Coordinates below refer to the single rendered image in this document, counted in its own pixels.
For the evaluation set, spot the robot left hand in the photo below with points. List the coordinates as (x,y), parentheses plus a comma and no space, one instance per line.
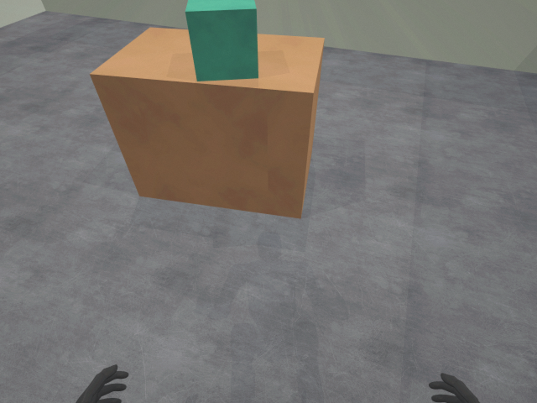
(97,389)

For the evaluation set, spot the pedestal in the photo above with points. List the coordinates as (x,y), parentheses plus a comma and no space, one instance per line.
(239,144)

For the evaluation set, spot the robot right hand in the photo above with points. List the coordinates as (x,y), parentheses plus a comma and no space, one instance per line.
(455,386)

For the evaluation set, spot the carton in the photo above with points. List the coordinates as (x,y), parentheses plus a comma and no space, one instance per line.
(223,38)

